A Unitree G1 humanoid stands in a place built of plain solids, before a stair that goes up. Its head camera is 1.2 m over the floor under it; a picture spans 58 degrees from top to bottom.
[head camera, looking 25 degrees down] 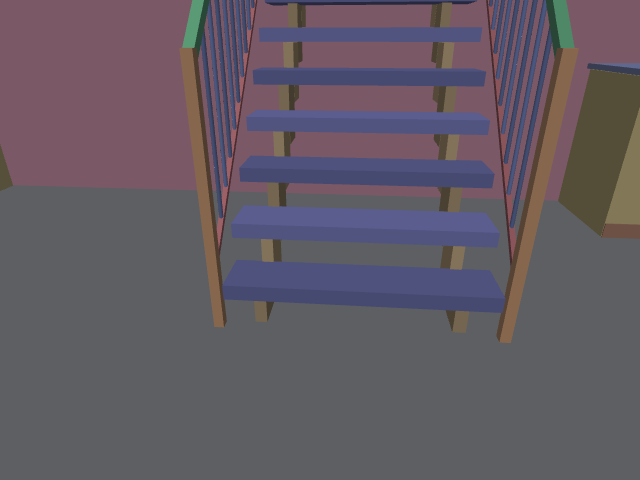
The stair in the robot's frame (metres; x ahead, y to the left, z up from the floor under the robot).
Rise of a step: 0.21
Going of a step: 0.21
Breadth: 1.22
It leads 5 degrees to the right of straight ahead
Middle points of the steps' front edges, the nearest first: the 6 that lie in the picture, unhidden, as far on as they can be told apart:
1.60 -0.17 0.21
1.80 -0.19 0.42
2.01 -0.21 0.63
2.22 -0.23 0.84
2.43 -0.25 1.05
2.64 -0.26 1.25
